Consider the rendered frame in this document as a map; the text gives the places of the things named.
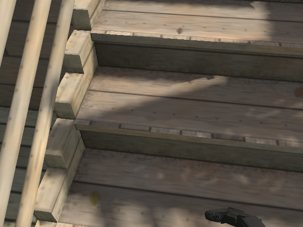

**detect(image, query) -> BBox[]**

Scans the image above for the robot right hand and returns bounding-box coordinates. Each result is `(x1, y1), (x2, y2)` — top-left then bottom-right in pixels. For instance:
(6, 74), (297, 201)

(205, 207), (266, 227)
